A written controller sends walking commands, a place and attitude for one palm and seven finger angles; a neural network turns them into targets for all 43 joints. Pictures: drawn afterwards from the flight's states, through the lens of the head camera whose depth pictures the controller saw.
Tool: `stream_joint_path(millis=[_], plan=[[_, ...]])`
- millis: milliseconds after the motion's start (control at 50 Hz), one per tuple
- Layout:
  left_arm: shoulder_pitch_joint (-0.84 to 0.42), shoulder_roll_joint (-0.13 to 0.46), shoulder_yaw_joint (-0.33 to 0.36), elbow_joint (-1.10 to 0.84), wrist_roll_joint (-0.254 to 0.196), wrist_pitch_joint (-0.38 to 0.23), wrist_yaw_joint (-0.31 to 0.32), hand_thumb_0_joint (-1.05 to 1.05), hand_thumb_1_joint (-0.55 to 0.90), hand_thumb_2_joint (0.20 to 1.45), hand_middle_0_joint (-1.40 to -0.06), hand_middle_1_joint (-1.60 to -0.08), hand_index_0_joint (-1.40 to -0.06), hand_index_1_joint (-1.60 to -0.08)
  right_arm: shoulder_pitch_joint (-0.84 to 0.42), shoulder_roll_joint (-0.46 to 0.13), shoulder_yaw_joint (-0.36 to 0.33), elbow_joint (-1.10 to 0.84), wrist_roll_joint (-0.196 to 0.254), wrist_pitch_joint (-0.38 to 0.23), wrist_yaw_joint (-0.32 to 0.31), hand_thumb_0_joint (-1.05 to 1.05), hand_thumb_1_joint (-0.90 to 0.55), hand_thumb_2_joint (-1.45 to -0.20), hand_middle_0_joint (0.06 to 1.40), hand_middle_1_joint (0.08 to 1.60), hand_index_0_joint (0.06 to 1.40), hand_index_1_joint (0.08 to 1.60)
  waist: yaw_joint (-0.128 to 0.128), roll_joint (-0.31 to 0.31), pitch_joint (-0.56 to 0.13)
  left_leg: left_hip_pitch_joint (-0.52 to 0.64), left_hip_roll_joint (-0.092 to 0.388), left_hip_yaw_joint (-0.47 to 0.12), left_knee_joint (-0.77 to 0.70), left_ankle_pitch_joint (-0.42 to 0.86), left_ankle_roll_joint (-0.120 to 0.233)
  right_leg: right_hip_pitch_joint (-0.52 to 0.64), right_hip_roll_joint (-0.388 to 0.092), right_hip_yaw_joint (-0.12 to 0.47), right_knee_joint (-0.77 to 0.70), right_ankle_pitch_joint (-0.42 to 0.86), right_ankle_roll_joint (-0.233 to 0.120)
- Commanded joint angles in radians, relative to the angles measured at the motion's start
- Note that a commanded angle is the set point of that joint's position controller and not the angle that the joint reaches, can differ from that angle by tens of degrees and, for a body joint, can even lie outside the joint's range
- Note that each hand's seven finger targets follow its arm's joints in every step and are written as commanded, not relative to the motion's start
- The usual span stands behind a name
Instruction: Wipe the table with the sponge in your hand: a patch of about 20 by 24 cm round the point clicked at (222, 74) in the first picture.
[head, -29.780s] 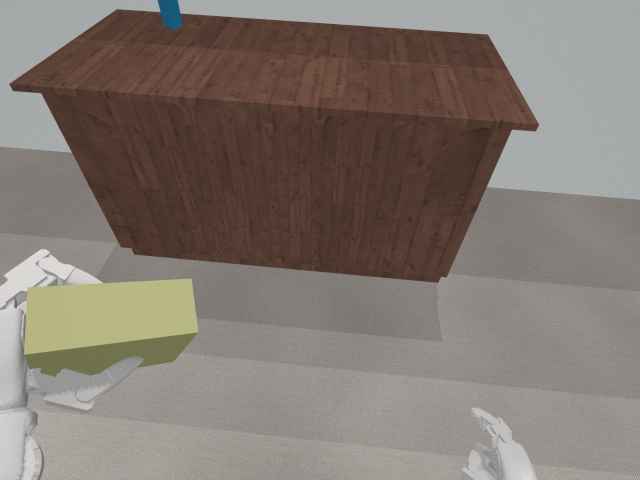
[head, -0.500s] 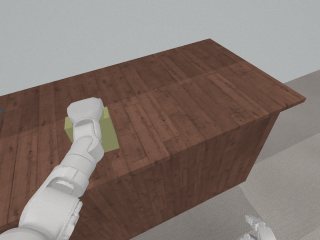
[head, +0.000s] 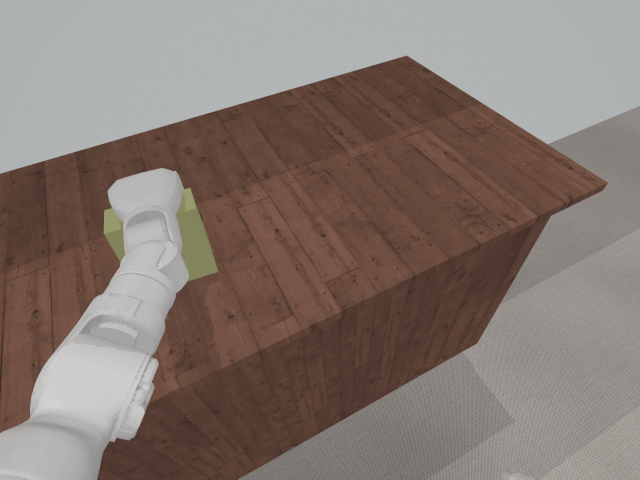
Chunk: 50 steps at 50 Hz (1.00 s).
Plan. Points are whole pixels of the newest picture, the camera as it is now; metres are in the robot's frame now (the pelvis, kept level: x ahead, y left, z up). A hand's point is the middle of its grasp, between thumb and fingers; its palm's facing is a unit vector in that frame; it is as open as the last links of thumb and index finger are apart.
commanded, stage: wipe forward along the third lane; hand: left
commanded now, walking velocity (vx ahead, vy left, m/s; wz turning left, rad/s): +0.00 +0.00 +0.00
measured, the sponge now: (169, 253) +0.42 +0.24 +0.04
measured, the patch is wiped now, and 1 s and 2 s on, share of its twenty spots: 0.85 0.95 0.95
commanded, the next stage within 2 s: wipe back along the third lane in 0.18 s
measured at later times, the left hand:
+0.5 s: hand (154, 219) +0.45 +0.25 +0.09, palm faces -0.02 -0.01 -1.00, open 9.8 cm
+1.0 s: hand (157, 237) +0.41 +0.23 +0.09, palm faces +0.03 -0.04 -1.00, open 9.7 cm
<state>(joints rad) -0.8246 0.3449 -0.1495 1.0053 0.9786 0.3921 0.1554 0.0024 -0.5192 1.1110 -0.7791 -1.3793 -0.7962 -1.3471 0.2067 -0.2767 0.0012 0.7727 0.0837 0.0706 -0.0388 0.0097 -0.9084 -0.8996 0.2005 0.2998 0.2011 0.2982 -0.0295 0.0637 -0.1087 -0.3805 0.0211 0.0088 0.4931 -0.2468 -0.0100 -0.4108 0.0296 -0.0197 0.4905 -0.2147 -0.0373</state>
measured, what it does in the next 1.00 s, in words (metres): stands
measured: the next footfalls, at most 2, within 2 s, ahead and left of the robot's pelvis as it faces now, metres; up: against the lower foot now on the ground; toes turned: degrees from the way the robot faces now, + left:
none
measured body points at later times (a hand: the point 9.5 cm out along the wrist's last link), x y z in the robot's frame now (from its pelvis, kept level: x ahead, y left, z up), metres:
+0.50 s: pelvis +0.01 +0.03 +0.00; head +0.03 +0.01 +0.45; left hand +0.45 +0.25 +0.14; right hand +0.11 -0.23 -0.14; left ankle +0.00 +0.13 -0.74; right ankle +0.01 -0.09 -0.74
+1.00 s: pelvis +0.04 +0.02 +0.00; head +0.03 +0.00 +0.45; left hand +0.41 +0.23 +0.14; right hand +0.27 -0.19 -0.09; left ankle +0.00 +0.13 -0.74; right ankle +0.01 -0.09 -0.74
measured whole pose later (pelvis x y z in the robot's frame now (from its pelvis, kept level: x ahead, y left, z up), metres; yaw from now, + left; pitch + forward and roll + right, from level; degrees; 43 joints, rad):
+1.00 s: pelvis +0.04 +0.02 +0.00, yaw +1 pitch +5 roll +0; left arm -0.58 0.23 -0.34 0.60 0.97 0.61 0.15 0.01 -0.47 1.09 -0.73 -1.41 -0.75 -1.39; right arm 0.03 -0.26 0.02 0.67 0.09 0.17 0.00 0.01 -0.91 -0.90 0.20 0.30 0.20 0.30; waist 0.06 0.07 -0.13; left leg -0.27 -0.01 0.00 0.48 -0.30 0.02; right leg -0.28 0.00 -0.03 0.46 -0.27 -0.01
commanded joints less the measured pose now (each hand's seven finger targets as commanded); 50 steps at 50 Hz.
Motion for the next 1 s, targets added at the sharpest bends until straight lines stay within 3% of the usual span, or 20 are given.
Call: stream_joint_path(millis=[0,100,180,200,220,240,280,320,360,460,500,540,560,660,760,780,820,860,920,980], plan=[[-0.369,0.247,0.048,-0.057,0.036,0.020,0.031,0.000,0.100,1.300,-1.200,-1.600,-1.200,-1.600,-0.062,-0.125,-0.033,-0.113,-0.005,-0.034,-0.011,0.000,-0.900,-0.900,0.200,0.300,0.200,0.300,-0.009,-0.131,-0.227,0.015,-0.031,0.017,-0.049,0.115,0.049,0.167,-0.019,0.028,-0.074,0.170,0.013],[-0.371,0.236,0.042,-0.030,0.046,0.023,0.037,0.000,0.100,1.300,-1.200,-1.600,-1.200,-1.600,-0.051,-0.123,-0.035,-0.115,-0.008,-0.031,-0.005,0.000,-0.900,-0.900,0.200,0.300,0.200,0.300,-0.009,-0.108,-0.245,0.022,-0.028,0.013,-0.042,0.151,0.046,0.159,-0.016,0.018,-0.059,0.201,0.007],[-0.409,0.206,0.019,-0.013,0.048,0.021,0.045,0.000,0.100,1.300,-1.200,-1.600,-1.200,-1.600,-0.032,-0.123,-0.039,-0.112,-0.011,-0.033,0.000,0.000,-0.900,-0.900,0.200,0.300,0.200,0.300,-0.025,-0.107,-0.248,0.041,-0.020,0.010,-0.033,0.151,0.046,0.119,-0.010,0.005,-0.052,0.179,0.006],[-0.412,0.244,0.057,-0.005,0.048,0.019,0.048,0.000,0.100,1.300,-1.200,-1.600,-1.200,-1.600,-0.030,-0.126,-0.040,-0.106,-0.013,-0.033,-0.002,0.000,-0.900,-0.900,0.200,0.300,0.200,0.300,-0.016,-0.121,-0.265,0.037,-0.019,0.003,-0.036,0.166,0.045,0.129,-0.008,0.005,-0.049,0.185,0.003],[-0.432,0.246,0.047,0.001,0.056,0.019,0.053,0.000,0.100,1.300,-1.200,-1.600,-1.200,-1.600,-0.020,-0.129,-0.040,-0.104,-0.014,-0.031,-0.003,0.000,-0.900,-0.900,0.200,0.300,0.200,0.300,-0.025,-0.100,-0.263,0.039,-0.019,0.004,-0.030,0.173,0.044,0.120,-0.008,0.004,-0.040,0.191,0.002],[-0.435,0.209,0.019,0.013,0.056,0.023,0.054,0.000,0.100,1.300,-1.200,-1.600,-1.200,-1.600,-0.018,-0.124,-0.040,-0.104,-0.013,-0.032,0.000,0.000,-0.900,-0.900,0.200,0.300,0.200,0.300,-0.033,-0.104,-0.244,0.035,-0.020,0.005,-0.027,0.166,0.045,0.103,-0.007,-0.001,-0.043,0.183,0.003],[-0.406,0.151,-0.010,0.018,0.056,0.028,0.056,0.000,0.100,1.300,-1.200,-1.600,-1.200,-1.600,-0.020,-0.117,-0.043,-0.109,-0.015,-0.035,0.007,0.000,-0.900,-0.900,0.200,0.300,0.200,0.300,-0.025,-0.090,-0.250,0.050,-0.015,0.002,-0.028,0.160,0.043,0.083,-0.002,-0.009,-0.042,0.155,-0.001],[-0.365,0.153,0.007,0.012,0.050,0.024,0.056,0.000,0.100,1.300,-1.200,-1.600,-1.200,-1.600,-0.023,-0.118,-0.045,-0.114,-0.017,-0.032,0.010,0.000,-0.900,-0.900,0.200,0.300,0.200,0.300,-0.008,-0.090,-0.276,0.061,-0.013,-0.004,-0.026,0.191,0.041,0.104,0.001,-0.011,-0.032,0.177,-0.007],[-0.336,0.093,-0.023,-0.025,0.035,0.024,0.057,0.000,0.100,1.300,-1.200,-1.600,-1.200,-1.600,-0.037,-0.108,-0.047,-0.124,-0.017,-0.030,0.015,0.000,-0.900,-0.900,0.200,0.300,0.200,0.300,-0.002,-0.081,-0.287,0.081,-0.012,0.002,-0.022,0.207,0.041,0.108,0.002,-0.015,-0.034,0.194,-0.008],[-0.293,0.077,-0.022,-0.050,-0.003,0.060,0.062,0.000,0.100,1.300,-1.200,-1.600,-1.200,-1.600,-0.079,-0.108,-0.040,-0.130,-0.007,-0.018,0.015,0.000,-0.900,-0.900,0.200,0.300,0.200,0.300,0.012,-0.116,-0.248,0.075,-0.014,-0.002,-0.045,0.183,0.041,0.128,0.001,-0.019,-0.049,0.166,-0.007],[-0.293,0.014,-0.056,-0.097,-0.019,0.073,0.057,0.000,0.100,1.300,-1.200,-1.600,-1.200,-1.600,-0.109,-0.098,-0.038,-0.137,-0.004,-0.019,0.017,0.000,-0.900,-0.900,0.200,0.300,0.200,0.300,0.018,-0.077,-0.252,0.105,-0.011,-0.004,-0.049,0.204,0.040,0.117,0.003,-0.023,-0.052,0.166,-0.013],[-0.243,0.004,-0.061,-0.101,-0.021,0.096,0.057,0.000,0.100,1.300,-1.200,-1.600,-1.200,-1.600,-0.114,-0.100,-0.039,-0.136,-0.006,-0.010,0.022,0.000,-0.900,-0.900,0.200,0.300,0.200,0.300,0.026,-0.089,-0.249,0.120,-0.010,-0.009,-0.046,0.217,0.038,0.124,0.006,-0.032,-0.048,0.173,-0.016],[-0.218,-0.036,-0.092,-0.130,-0.030,0.107,0.052,0.000,0.100,1.300,-1.200,-1.600,-1.200,-1.600,-0.132,-0.096,-0.037,-0.149,-0.003,-0.007,0.023,0.000,-0.900,-0.900,0.200,0.300,0.200,0.300,0.030,-0.094,-0.260,0.128,-0.011,-0.006,-0.047,0.226,0.037,0.136,0.006,-0.033,-0.048,0.183,-0.016],[-0.134,-0.052,-0.100,-0.239,-0.062,0.158,0.028,0.000,0.100,1.300,-1.200,-1.600,-1.200,-1.600,-0.196,-0.098,-0.030,-0.178,0.003,0.013,0.024,0.000,-0.900,-0.900,0.200,0.300,0.200,0.300,0.046,-0.134,-0.249,0.143,-0.017,-0.005,-0.050,0.256,0.041,0.191,0.001,-0.032,-0.056,0.251,-0.016],[-0.082,-0.047,-0.114,-0.321,-0.053,0.203,-0.004,0.000,0.100,1.300,-1.200,-1.600,-1.200,-1.600,-0.246,-0.098,-0.019,-0.195,0.008,0.037,0.021,0.000,-0.900,-0.900,0.200,0.300,0.200,0.300,0.055,-0.155,-0.221,0.165,-0.021,0.000,-0.051,0.283,0.042,0.215,-0.005,-0.035,-0.055,0.295,-0.019],[-0.084,-0.085,-0.151,-0.344,-0.053,0.209,-0.014,0.000,0.100,1.300,-1.200,-1.600,-1.200,-1.600,-0.261,-0.093,-0.016,-0.204,0.009,0.039,0.021,0.000,-0.900,-0.900,0.200,0.300,0.200,0.300,0.051,-0.145,-0.208,0.171,-0.022,0.002,-0.052,0.285,0.042,0.208,-0.006,-0.036,-0.055,0.297,-0.019],[-0.038,-0.054,-0.122,-0.378,-0.056,0.215,-0.023,0.000,0.100,1.300,-1.200,-1.600,-1.200,-1.600,-0.272,-0.097,-0.015,-0.214,0.008,0.046,0.022,0.000,-0.900,-0.900,0.200,0.300,0.200,0.300,0.065,-0.149,-0.223,0.181,-0.024,-0.001,-0.047,0.308,0.043,0.234,-0.007,-0.033,-0.047,0.325,-0.022],[-0.018,-0.089,-0.158,-0.429,-0.052,0.222,-0.034,0.000,0.100,1.300,-1.200,-1.600,-1.200,-1.600,-0.288,-0.093,-0.013,-0.228,0.008,0.052,0.026,0.000,-0.900,-0.900,0.200,0.300,0.200,0.300,0.065,-0.147,-0.233,0.191,-0.027,0.004,-0.039,0.338,0.042,0.249,-0.010,-0.036,-0.040,0.373,-0.023],[0.044,-0.079,-0.151,-0.489,-0.051,0.232,-0.046,0.000,0.100,1.300,-1.200,-1.600,-1.200,-1.600,-0.312,-0.095,-0.012,-0.239,0.008,0.065,0.034,0.000,-0.900,-0.900,0.200,0.300,0.200,0.300,0.074,-0.140,-0.243,0.207,-0.026,0.003,-0.027,0.375,0.041,0.271,-0.012,-0.031,-0.028,0.427,-0.027],[0.105,-0.136,-0.206,-0.565,-0.049,0.244,-0.058,0.000,0.100,1.300,-1.200,-1.600,-1.200,-1.600,-0.338,-0.089,-0.012,-0.256,0.010,0.074,0.048,0.000,-0.900,-0.900,0.200,0.300,0.200,0.300,0.074,-0.140,-0.240,0.216,-0.028,0.008,-0.014,0.416,0.041,0.279,-0.013,-0.034,-0.018,0.480,-0.029]])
